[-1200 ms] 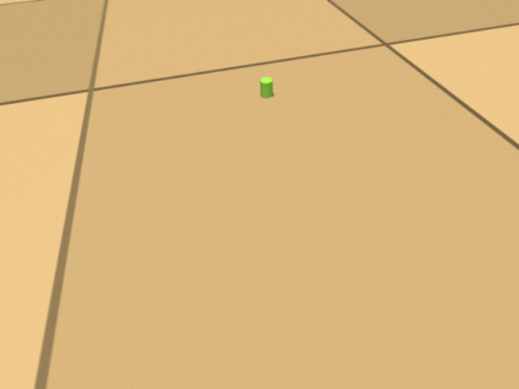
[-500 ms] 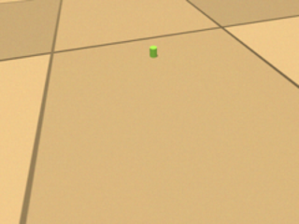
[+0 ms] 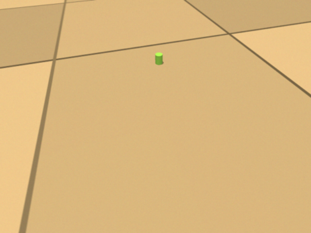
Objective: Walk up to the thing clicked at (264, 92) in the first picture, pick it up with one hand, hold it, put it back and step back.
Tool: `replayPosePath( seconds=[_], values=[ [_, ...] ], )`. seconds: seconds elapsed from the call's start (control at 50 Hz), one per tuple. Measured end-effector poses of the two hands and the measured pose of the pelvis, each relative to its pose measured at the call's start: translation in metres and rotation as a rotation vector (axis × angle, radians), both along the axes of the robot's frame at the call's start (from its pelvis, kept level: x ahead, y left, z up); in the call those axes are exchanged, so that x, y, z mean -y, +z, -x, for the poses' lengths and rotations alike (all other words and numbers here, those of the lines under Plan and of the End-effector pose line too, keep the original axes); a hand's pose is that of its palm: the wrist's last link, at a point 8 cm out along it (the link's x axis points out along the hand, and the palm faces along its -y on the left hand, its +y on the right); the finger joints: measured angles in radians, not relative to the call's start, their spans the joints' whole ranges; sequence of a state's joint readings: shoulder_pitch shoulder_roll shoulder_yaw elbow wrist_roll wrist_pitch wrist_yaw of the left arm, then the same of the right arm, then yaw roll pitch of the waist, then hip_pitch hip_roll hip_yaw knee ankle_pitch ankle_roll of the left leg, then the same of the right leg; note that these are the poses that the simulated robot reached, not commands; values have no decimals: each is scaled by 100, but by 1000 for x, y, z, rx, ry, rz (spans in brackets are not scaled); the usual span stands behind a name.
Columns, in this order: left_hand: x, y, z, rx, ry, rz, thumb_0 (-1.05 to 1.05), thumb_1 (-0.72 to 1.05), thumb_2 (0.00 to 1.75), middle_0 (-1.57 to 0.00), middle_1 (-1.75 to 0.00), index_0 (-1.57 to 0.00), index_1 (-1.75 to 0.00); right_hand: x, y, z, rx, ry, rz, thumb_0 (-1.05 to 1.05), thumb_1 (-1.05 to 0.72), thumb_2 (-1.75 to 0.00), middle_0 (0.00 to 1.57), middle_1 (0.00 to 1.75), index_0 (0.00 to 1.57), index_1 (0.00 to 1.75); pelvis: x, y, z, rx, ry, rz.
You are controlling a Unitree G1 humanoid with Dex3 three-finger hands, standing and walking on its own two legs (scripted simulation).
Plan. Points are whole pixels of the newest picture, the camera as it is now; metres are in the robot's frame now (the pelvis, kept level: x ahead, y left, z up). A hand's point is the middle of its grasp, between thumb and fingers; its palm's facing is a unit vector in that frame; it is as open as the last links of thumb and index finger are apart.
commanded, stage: walk up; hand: left
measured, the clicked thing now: (158, 58) +2.16 +0.06 -0.72
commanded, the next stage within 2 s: none
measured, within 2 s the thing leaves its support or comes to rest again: neither
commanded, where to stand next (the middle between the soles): +1.81 -0.13 m, yaw -4 degrees
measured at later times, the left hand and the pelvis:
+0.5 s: hand (97, 224) +0.19 +0.20 -0.13, palm faces +0.01 -0.92 -0.40, open 7.4 cm; pelvis +0.18 -0.09 +0.00, yaw -2 degrees
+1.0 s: hand (123, 114) +0.63 +0.19 -0.13, palm faces -0.11 -0.93 -0.36, open 7.4 cm; pelvis +0.50 -0.08 -0.01, yaw -3 degrees
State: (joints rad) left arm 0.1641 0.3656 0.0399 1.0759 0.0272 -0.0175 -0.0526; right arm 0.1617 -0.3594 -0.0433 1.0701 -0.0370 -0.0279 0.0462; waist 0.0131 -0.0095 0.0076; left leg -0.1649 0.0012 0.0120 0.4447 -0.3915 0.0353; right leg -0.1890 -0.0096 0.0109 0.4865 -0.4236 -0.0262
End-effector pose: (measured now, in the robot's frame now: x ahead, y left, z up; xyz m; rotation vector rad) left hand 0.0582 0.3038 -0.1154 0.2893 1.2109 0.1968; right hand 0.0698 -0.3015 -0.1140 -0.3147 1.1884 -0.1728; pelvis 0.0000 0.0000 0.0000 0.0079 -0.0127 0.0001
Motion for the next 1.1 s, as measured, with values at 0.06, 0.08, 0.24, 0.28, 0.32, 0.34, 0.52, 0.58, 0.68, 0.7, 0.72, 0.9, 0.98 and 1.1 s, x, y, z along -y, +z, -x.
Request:
replayPosePath(
  seconds=[0.06, 0.08, 0.24, 0.28, 0.32, 0.34, 0.52, 0.58, 0.68, 0.7, 0.72, 0.9, 0.98, 1.1],
  values=[
    [-7, 2, -12, -6, -24, -24, 1, 91, 90, -21, -30, -20, -30, 16, 1, -1, 41, -27, 12, 1, -90, -90, 20, 30, 21, 30, 4, -5, -7, -9, -27, -8],
    [-8, 4, -19, -8, -37, -34, 1, 91, 90, -21, -30, -20, -30, 23, 2, -1, 49, -41, 18, 1, -90, -90, 20, 30, 21, 30, 7, -5, -10, -5, -33, -9],
    [15, 25, -99, 80, -114, -103, 1, 91, 90, -20, -30, -20, -30, 92, -9, -9, 1, -127, 45, 1, -90, -90, 20, 30, 21, 30, 51, -14, -62, 20, -71, -15],
    [23, 25, -113, 126, -99, -126, 1, 91, 90, -20, -30, -20, -30, 109, -19, -26, -13, -118, 57, 1, -90, -90, 20, 30, 20, 30, 63, -22, -77, 29, -52, 20],
    [32, 26, -117, 152, -66, -130, 1, 91, 90, -20, -30, -20, -30, 114, -20, -52, -20, -97, 52, 1, -90, -90, 20, 30, 20, 29, 71, -21, -93, 32, -36, 23],
    [37, 27, -116, 148, -51, -125, 1, 91, 90, -20, -30, -20, -30, 114, -17, -67, -12, -82, 43, 2, -91, -90, 20, 30, 20, 29, 74, -18, -101, 36, -37, 20],
    [59, 18, -135, -12, 17, -79, 1, 90, 90, -21, -30, -20, -30, 105, 10, -215, 125, 31, -22, 1, -91, -90, 20, 30, 20, 29, 86, -4, -186, 34, -31, 29],
    [58, 7, -165, -32, 24, -61, 1, 90, 90, -21, -30, -20, -30, 101, 11, -260, 107, 66, -13, 1, -90, -90, 20, 30, 20, 29, 86, -9, -222, 21, -17, 37],
    [48, -22, -231, -61, 35, -36, 1, 90, 90, -21, -30, -20, -30, 88, 2, -351, 104, 96, 25, 1, -90, -90, 20, 30, 20, 30, 73, -28, -298, -7, -14, 33],
    [45, -27, -247, -74, 37, -36, 1, 90, 90, -21, -30, -20, -30, 84, 1, -368, 113, 98, 31, 1, -90, -90, 20, 30, 20, 30, 71, -30, -312, -7, -10, 4],
    [44, -30, -264, -85, 34, -36, 1, 90, 90, -21, -30, -20, -30, 79, 1, -384, 125, 105, 36, 1, -90, -90, 20, 30, 20, 29, 68, -31, -325, -7, -11, -18],
    [57, 3, -464, 97, -103, -12, 1, 91, 90, -20, -30, -20, -30, 80, 15, -428, 127, -30, 34, 1, -90, -90, 20, 30, 21, 30, 66, -8, -438, 20, -28, -9],
    [67, 18, -551, 183, -164, -26, 1, 91, 90, -20, -30, -20, -30, 97, 8, -442, 56, -69, 34, 1, -90, -90, 20, 30, 21, 30, 77, -9, -488, 29, -41, -26],
    [94, 18, -658, 212, -199, -78, 1, 91, 90, -20, -30, -20, -30, 138, -27, -500, 4, -108, 20, 1, -90, -90, 20, 30, 21, 30, 109, -32, -577, 24, -41, -37]
  ],
)
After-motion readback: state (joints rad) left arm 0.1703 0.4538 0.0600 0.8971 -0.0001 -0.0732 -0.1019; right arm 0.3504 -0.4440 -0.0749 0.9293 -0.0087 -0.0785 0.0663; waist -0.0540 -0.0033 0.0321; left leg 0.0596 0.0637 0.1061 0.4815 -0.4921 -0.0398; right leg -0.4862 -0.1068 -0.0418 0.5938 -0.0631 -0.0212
